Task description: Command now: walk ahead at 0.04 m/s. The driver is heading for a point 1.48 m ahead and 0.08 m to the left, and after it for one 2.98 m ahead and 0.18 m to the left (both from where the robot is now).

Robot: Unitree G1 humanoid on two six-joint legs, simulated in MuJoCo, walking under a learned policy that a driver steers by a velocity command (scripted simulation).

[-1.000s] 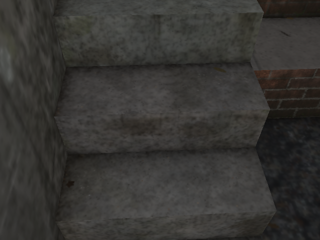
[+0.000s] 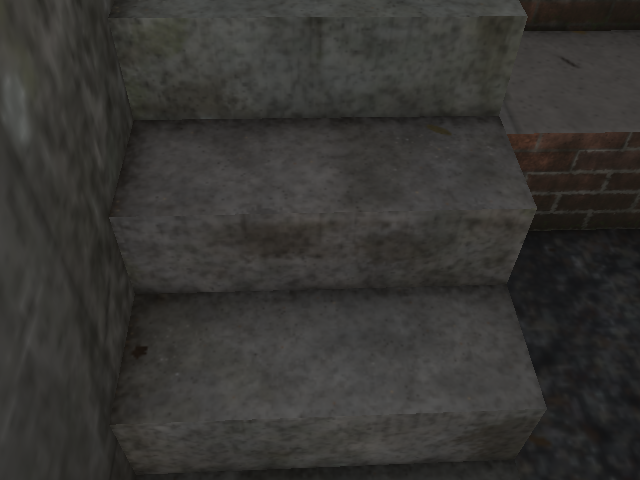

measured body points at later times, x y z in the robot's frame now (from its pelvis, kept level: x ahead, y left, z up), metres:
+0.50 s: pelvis -0.01 +0.01 +0.00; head -0.01 +0.01 +0.45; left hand -0.06 +0.27 -0.15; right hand +0.02 -0.22 -0.14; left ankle -0.03 +0.10 -0.75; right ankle -0.02 -0.16 -0.75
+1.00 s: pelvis -0.01 +0.01 +0.00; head +0.00 +0.01 +0.45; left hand -0.05 +0.28 -0.15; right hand +0.03 -0.22 -0.15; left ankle -0.03 +0.10 -0.75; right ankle -0.02 -0.16 -0.75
